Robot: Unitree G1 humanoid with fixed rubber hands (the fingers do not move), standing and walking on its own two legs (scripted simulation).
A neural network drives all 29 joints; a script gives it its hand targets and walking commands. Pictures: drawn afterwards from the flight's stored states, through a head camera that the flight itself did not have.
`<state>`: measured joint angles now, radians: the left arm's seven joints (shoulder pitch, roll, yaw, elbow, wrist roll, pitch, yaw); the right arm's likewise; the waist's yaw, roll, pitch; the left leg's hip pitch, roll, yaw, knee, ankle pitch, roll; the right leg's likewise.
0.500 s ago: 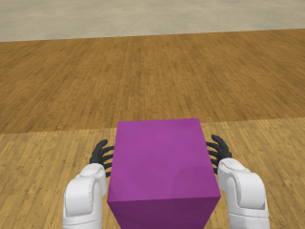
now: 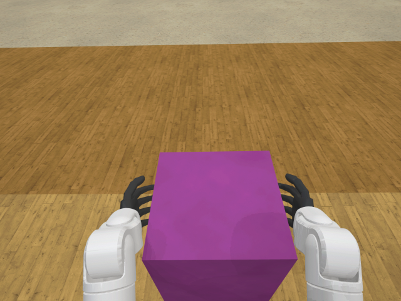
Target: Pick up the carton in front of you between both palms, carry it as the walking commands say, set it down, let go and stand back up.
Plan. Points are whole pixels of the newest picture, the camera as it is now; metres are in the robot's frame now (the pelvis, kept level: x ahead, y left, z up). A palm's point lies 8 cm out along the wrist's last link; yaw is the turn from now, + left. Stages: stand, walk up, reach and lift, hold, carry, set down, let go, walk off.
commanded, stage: carry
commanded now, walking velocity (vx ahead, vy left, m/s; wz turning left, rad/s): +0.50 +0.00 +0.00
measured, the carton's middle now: (215, 230) +0.27 +0.01 +0.01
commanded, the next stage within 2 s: none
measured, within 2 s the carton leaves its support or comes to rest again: neither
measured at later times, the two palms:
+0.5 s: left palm (165, 103) +0.58 +0.15 +0.11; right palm (278, 102) +0.59 -0.15 +0.11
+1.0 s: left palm (176, 49) +0.93 +0.16 +0.10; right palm (258, 48) +0.93 -0.14 +0.11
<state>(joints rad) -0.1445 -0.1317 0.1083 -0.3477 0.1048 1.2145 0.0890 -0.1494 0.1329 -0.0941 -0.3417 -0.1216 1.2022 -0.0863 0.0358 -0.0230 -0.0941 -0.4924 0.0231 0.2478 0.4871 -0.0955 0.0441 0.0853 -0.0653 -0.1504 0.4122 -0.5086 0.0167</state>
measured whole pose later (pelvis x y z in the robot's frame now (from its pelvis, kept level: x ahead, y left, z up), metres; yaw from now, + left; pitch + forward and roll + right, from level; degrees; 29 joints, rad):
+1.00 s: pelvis +0.66 +0.01 +0.00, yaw +0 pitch +3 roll +0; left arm -0.18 -0.13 0.11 -0.39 0.11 1.22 0.09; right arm -0.19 0.14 -0.11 -0.39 -0.11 1.22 -0.09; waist 0.00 -0.01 -0.07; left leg -0.49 0.04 0.22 0.49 -0.06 0.06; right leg 0.08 -0.06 -0.20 0.39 -0.49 0.03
